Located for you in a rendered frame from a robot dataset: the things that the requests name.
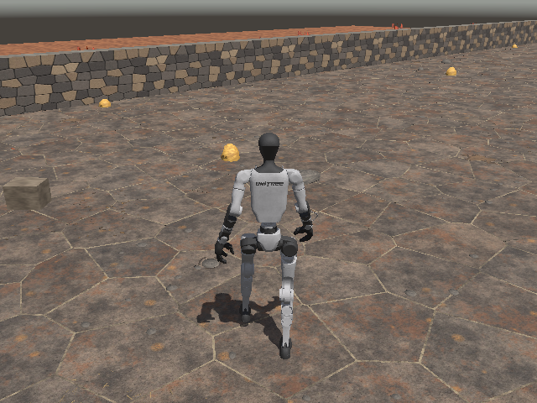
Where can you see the right robot forearm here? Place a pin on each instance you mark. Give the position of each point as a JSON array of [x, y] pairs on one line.
[[306, 218]]

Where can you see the left robot forearm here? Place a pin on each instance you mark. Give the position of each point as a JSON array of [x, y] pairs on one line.
[[227, 227]]

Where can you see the left robot thigh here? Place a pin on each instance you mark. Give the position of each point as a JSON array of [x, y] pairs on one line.
[[249, 244]]

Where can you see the right robot upper arm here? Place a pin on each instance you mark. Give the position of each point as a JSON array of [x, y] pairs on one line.
[[298, 187]]

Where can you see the robot torso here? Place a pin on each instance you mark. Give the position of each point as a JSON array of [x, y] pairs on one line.
[[268, 202]]

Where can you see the left robot hand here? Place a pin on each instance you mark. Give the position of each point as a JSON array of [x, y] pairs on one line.
[[219, 251]]

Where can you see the right robot hand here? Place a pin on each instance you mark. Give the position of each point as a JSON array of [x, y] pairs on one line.
[[303, 230]]

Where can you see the left robot upper arm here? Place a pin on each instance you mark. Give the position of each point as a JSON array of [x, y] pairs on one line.
[[238, 190]]

